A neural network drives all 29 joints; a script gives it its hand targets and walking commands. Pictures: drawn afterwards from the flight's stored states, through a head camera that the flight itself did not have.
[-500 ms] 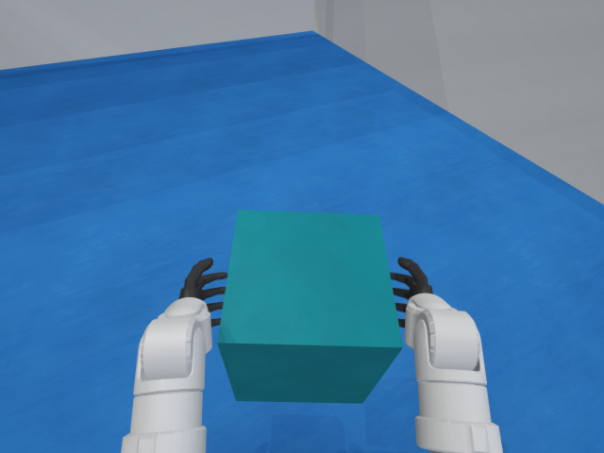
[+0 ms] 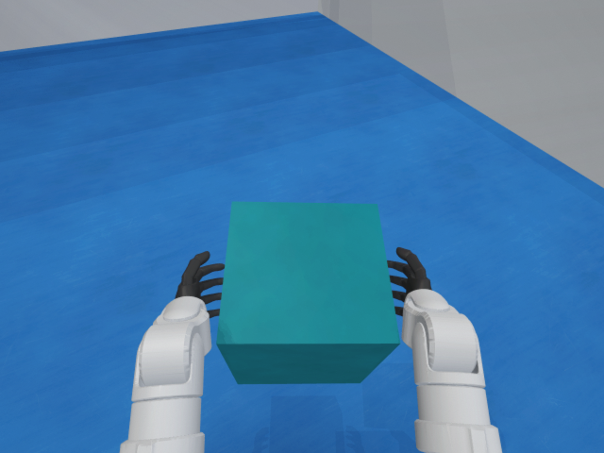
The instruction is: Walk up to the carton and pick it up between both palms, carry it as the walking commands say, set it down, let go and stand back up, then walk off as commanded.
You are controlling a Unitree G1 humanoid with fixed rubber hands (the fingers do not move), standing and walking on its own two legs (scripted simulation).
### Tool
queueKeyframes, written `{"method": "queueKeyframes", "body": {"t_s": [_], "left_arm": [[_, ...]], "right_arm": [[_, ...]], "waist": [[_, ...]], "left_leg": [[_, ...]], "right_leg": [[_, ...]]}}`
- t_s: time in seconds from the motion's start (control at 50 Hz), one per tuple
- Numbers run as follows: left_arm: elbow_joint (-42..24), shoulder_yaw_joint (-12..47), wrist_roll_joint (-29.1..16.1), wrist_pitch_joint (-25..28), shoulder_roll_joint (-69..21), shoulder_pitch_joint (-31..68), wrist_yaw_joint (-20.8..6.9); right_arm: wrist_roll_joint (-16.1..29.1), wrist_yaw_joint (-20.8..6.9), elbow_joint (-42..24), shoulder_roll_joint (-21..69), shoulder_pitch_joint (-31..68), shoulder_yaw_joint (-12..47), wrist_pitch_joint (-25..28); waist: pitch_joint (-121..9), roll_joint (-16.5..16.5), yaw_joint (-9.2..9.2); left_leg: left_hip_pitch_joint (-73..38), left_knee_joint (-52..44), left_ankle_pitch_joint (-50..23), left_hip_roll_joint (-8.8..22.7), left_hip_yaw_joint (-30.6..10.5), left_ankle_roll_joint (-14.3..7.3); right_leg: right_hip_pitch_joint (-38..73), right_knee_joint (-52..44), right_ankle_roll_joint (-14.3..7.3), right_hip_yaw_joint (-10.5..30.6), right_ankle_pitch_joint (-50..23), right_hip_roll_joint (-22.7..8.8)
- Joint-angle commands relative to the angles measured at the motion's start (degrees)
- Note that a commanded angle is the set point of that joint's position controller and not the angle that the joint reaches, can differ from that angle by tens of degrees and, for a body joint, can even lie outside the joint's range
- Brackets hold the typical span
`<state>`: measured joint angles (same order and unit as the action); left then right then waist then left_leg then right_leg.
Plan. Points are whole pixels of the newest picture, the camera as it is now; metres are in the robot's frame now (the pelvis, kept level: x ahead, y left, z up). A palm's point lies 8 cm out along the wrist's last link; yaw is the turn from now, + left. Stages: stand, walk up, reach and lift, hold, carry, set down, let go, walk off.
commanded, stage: carry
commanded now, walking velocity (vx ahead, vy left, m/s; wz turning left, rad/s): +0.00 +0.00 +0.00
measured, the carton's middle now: (302, 301) +0.34 +0.01 -0.02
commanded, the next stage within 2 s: none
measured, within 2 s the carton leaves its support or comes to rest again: neither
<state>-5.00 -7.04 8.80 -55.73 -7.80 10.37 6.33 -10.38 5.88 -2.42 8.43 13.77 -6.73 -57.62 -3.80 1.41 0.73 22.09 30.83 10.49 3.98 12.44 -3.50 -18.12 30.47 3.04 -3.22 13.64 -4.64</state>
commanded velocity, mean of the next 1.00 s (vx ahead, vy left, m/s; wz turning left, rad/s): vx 0.00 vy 0.00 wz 0.00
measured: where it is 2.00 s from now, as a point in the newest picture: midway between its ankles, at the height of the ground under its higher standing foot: outside the picture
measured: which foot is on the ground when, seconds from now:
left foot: down 0.00-1.00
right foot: down 0.00-1.00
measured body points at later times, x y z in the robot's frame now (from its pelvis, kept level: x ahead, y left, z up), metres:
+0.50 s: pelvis +0.00 +0.00 +0.00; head -0.03 +0.01 +0.45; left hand +0.27 +0.15 +0.03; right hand +0.28 -0.15 +0.05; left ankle +0.07 +0.08 -0.73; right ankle +0.02 -0.16 -0.73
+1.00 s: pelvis -0.01 +0.00 +0.00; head -0.02 +0.02 +0.45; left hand +0.28 +0.16 +0.04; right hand +0.29 -0.14 +0.05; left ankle +0.07 +0.08 -0.73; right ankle +0.02 -0.16 -0.73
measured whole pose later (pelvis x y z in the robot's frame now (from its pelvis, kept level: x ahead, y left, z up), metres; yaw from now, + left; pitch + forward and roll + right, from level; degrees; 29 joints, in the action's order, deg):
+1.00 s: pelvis -0.01 +0.00 +0.00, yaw +0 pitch +1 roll -1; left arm 0.5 -6.8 10.7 -51.1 -7.9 10.9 6.9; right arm -11.7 5.8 3.6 8.4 13.6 -6.9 -50.1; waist -3.0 1.1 0.9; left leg 21.7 29.3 8.7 3.8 13.0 -4.1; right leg -18.2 29.6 2.7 -2.7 12.0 -4.7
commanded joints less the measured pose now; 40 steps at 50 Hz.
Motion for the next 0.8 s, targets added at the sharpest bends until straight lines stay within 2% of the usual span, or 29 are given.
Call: {"method": "queueKeyframes", "body": {"t_s": [0.0, 0.04, 0.06, 0.08, 0.1, 0.12, 0.16, 0.2, 0.22, 0.26, 0.28, 0.3, 0.32, 0.34, 0.38, 0.4, 0.42, 0.44, 0.48, 0.5, 0.52, 0.54, 0.56, 0.6, 0.62, 0.64, 0.7, 0.76, 0.78], "left_arm": [[-2.3, 35.52, -17.98, 4.6, -51.53, 29.75, -15.06], [7.78, 31.38, -13.16, 8.03, -48.69, 26.1, -15.37], [-6.71, 38.41, -19.9, 8.37, -52.05, 29.22, -15.12], [-4.59, 34.95, -18.56, 7.71, -50.05, 33.11, -14.88], [-14.52, 41.83, -24.39, 5.78, -53.94, 33.38, -14.57], [-5.51, 34.23, -19.87, 5.17, -50.9, 31.72, -14.25], [-14.59, 38.94, -22.83, 3.58, -51.14, 32.81, -13.57], [-3.77, 31.42, -16.39, 3.3, -47.43, 26.51, -13.62], [-4.93, 34.67, -18.36, 2.9, -48.26, 27.18, -13.76], [7.03, 30.95, -12.76, 5.06, -46.95, 20.4, -14.08], [4.92, 32.09, -14.09, 7.04, -47.36, 22.04, -14.63], [11.65, 28.77, -11.14, 8.78, -47.93, 22.57, -14.99], [18.17, 27.74, -8.86, 11.15, -48.39, 18.99, -15.57], [7.02, 33.99, -14.14, 12.8, -50.11, 23.59, -15.73], [-12.83, 41.2, -21.93, 9.65, -52.58, 37.21, -14.86], [-8.77, 38.3, -21.36, 8.45, -52.31, 37.01, -14.81], [-13.84, 38.79, -21.68, 7.65, -50.75, 38.25, -14.22], [-9.65, 35.29, -19.37, 7.15, -48.56, 35.26, -13.76], [-7.43, 34.39, -18.07, 5.0, -48.26, 31.48, -13.18], [2.35, 30.97, -14.49, 5.36, -46.57, 25.6, -13.73], [-3.21, 36.16, -17.79, 5.39, -48.97, 25.44, -13.94], [-5.43, 34.97, -18.27, 5.49, -47.87, 29.17, -13.81], [4.35, 30.59, -14.55, 5.55, -47.76, 24.49, -14.12], [9.14, 29.38, -12.95, 8.43, -47.28, 21.94, -14.57], [2.59, 33.51, -15.2, 9.02, -49.04, 25.32, -14.69], [6.22, 31.56, -13.59, 9.45, -48.06, 26.08, -14.74], [-10.85, 40.02, -21.59, 8.83, -51.2, 36.94, -14.87], [-11.09, 36.88, -20.64, 6.03, -48.15, 36.51, -13.86], [-3.59, 36.02, -18.02, 6.02, -49.9, 30.47, -14.24]], "right_arm": [[17.72, -14.79, -3.59, 49.63, 24.2, 30.92, 6.98], [13.34, -15.02, 7.77, 48.07, 19.77, 26.61, 10.03], [20.28, -14.84, -7.73, 50.58, 24.39, 34.11, 10.5], [18.5, -14.48, -4.74, 50.11, 25.63, 30.77, 10.05], [24.74, -13.91, -17.8, 52.67, 29.02, 38.74, 8.1], [21.81, -13.48, -13.88, 49.07, 32.92, 33.45, 7.83], [23.84, -13.18, -15.9, 49.5, 29.2, 35.46, 5.5], [18.45, -13.32, -5.41, 47.25, 24.52, 30.23, 5.06], [18.47, -13.19, -6.12, 46.01, 21.57, 31.77, 5.15], [13.4, -14.16, 7.88, 46.34, 15.07, 27.93, 7.25], [14.38, -14.48, 2.84, 46.17, 18.29, 29.87, 8.95], [12.14, -14.98, 8.56, 45.94, 19.23, 26.79, 10.86], [10.33, -15.59, 13.68, 45.5, 17.03, 25.83, 13.2], [14.94, -15.79, 2.05, 46.77, 21.04, 31.19, 15.21], [22.7, -15.35, -12.29, 52.11, 31.36, 36.58, 11.23], [22.33, -15.07, -7.07, 51.9, 29.46, 33.15, 10.07], [22.83, -14.76, -10.44, 51.83, 30.49, 34.66, 9.31], [20.4, -14.38, -7.53, 48.3, 28.14, 32.01, 8.72], [20.48, -13.71, -6.23, 48.51, 26.59, 33.17, 6.75], [17.15, -13.75, 0.59, 47.53, 22.64, 30.93, 7.52], [19.74, -14.11, -5.23, 47.48, 21.87, 34.4, 7.67], [19.91, -13.92, -6.52, 47.49, 25.67, 33.42, 7.02], [16.3, -14.04, 1.75, 46.18, 21.12, 29.87, 7.54], [14.36, -14.57, 4.86, 44.42, 19.35, 27.76, 10.81], [16.04, -14.75, -0.38, 46.48, 20.6, 31.16, 11.26], [14.55, -14.89, 4.43, 46.64, 20.88, 28.32, 11.56], [20.1, -14.79, -7.2, 50.58, 26.51, 33.4, 10.57], [19.56, -14.05, -6.03, 49.53, 25.57, 31.6, 8.15], [17.28, -14.46, 2.73, 49.92, 20.12, 30.1, 7.66]], "waist": [[-21.46, -3.17, -0.55], [-19.22, -3.53, -0.5], [-17.23, -4.04, -0.49], [-21.18, -2.56, -0.3], [-16.64, -1.35, -0.62], [-18.37, 0.63, -0.43], [-15.03, -2.27, -0.39], [-15.7, 1.74, -0.52], [-16.96, 0.03, -0.39], [-19.01, -3.74, -0.49], [-18.76, -0.32, -0.68], [-20.6, -1.54, -0.29], [-16.51, -1.66, -0.65], [-15.61, -3.28, -0.55], [-11.51, -1.34, -0.27], [-11.34, -2.15, -0.56], [-14.11, -2.24, -0.41], [-9.76, -3.01, -0.32], [-13.26, 0.39, -0.18], [-15.05, 1.38, -0.51], [-15.57, -1.53, -0.34], [-17.44, 3.06, -0.61], [-19.47, -0.03, -0.4], [-16.11, -3.55, -0.29], [-17.63, -3.27, -0.05], [-15.04, -4.64, -0.37], [-14.8, -2.05, -0.27], [-13.63, -3.81, -0.18], [-14.33, -2.92, -0.45]], "left_leg": [[-13.69, -5.13, -6.17, 6.74, -8.46, 0.84], [-15.15, -4.44, -10.44, 6.88, -7.92, 1.15], [-13.38, -4.15, -10.38, 6.68, -8.36, 1.14], [-13.62, -3.84, -13.06, 8.01, -9.2, 1.2], [-12.85, -5.07, -5.2, 6.46, -8.47, 1.55], [-10.46, -6.45, -4.73, 6.84, -9.48, 1.27], [-9.39, -8.04, 5.12, 6.64, -9.83, 1.32], [-10.3, -6.77, 4.34, 5.94, -8.43, 1.42], [-9.67, -6.92, 4.24, 5.99, -9.42, 1.57], [-12.83, -4.54, -1.92, 5.57, -7.58, 1.38], [-12.74, -4.14, -4.51, 5.78, -7.99, 1.0], [-14.1, -3.43, -8.81, 6.09, -7.47, 1.71], [-13.3, -3.41, -5.98, 5.03, -6.63, 2.03], [-12.09, -4.14, -4.63, 6.01, -7.92, 1.74], [-9.11, -6.42, 2.49, 5.76, -8.13, 1.67], [-9.21, -6.91, 4.11, 6.04, -8.87, 1.8], [-10.07, -7.41, 4.26, 6.77, -8.78, 2.23], [-7.5, -9.08, 9.25, 6.14, -9.37, 1.88], [-9.47, -7.74, 8.1, 5.57, -8.73, 2.23], [-10.34, -6.41, 4.91, 5.94, -8.99, 1.93], [-9.94, -5.75, 5.09, 5.44, -8.75, 1.73], [-12.33, -5.1, 2.45, 5.49, -8.35, 1.49], [-13.03, -5.23, 2.34, 5.68, -8.26, 1.78], [-11.68, -7.2, 1.02, 5.98, -8.09, 1.9], [-12.11, -7.21, 0.59, 5.89, -8.36, 1.61], [-11.63, -8.58, 0.19, 6.55, -8.93, 1.76], [-10.4, -8.78, 4.06, 6.82, -8.76, 1.09], [-8.37, -11.04, 7.9, 7.9, -9.54, 1.86], [-10.04, -10.19, 7.97, 7.07, -9.28, 1.57]], "right_leg": [[3.31, -2.32, -3.54, 3.3, -5.42, -2.54], [1.15, -1.54, -2.98, 2.22, -3.91, -2.02], [1.87, -1.4, -2.84, 2.63, -6.35, -2.78], [3.97, -1.83, -2.83, 1.91, -7.14, -2.45], [1.49, -3.02, -3.09, 2.79, -3.98, -2.33], [2.83, -3.35, -3.05, 2.55, -3.35, -2.55], [0.88, -4.29, -3.61, 3.98, 0.62, -2.61], [0.74, -6.3, -4.0, 4.19, 0.78, -3.03], [1.61, -5.62, -4.04, 3.9, 0.83, -2.82], [3.45, -3.69, -4.49, 4.27, -5.23, -3.12], [3.73, -3.65, -4.15, 4.18, -7.94, -3.88], [5.13, -2.87, -4.09, 4.51, -10.24, -4.11], [2.13, -4.32, -3.84, 4.73, -8.51, -4.14], [1.29, -3.89, -3.97, 4.03, -6.37, -3.45], [-0.29, -6.11, -3.86, 4.76, -0.29, -3.35], [-0.69, -6.09, -3.9, 5.08, 2.05, -3.0], [0.53, -6.61, -3.68, 4.55, 1.05, -3.05], [-1.78, -7.23, -3.58, 4.09, 3.26, -2.2], [-0.13, -7.65, -4.28, 4.69, 4.04, -2.41], [1.45, -6.91, -4.63, 4.52, 2.0, -2.71], [1.8, -6.8, -4.73, 5.63, 0.95, -3.05], [0.93, -7.8, -4.43, 6.34, -0.97, -3.81], [2.79, -5.12, -4.05, 3.87, -1.71, -2.69], [1.66, -5.11, -4.04, 4.11, -1.24, -2.87], [2.53, -3.95, -4.12, 3.84, -2.58, -2.41], [0.9, -2.77, -3.65, 2.69, -1.49, -1.61], [0.64, -4.15, -3.39, 3.04, 0.49, -2.12], [1.13, -5.28, -3.9, 2.65, 0.61, -1.98], [0.96, -4.3, -3.87, 3.28, -0.13, -1.62]]}}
